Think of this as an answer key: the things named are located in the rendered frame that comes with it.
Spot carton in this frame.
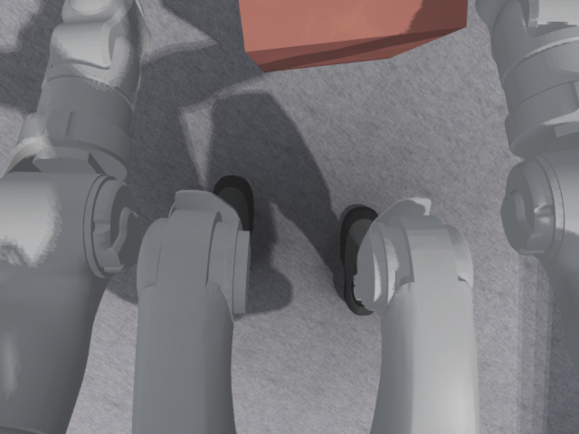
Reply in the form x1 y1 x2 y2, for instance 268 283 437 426
239 0 468 72

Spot robot left upper arm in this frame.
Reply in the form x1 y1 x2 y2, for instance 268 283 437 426
0 172 142 434

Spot right robot foot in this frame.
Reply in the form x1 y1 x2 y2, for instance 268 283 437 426
340 207 378 316

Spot robot right forearm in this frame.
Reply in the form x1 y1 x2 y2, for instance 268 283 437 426
475 0 579 158

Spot robot left forearm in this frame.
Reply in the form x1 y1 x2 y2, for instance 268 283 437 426
0 0 151 181

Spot robot right upper arm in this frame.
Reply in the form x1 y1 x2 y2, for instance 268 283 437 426
500 148 579 378

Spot right robot thigh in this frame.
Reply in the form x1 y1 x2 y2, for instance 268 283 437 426
360 215 480 434

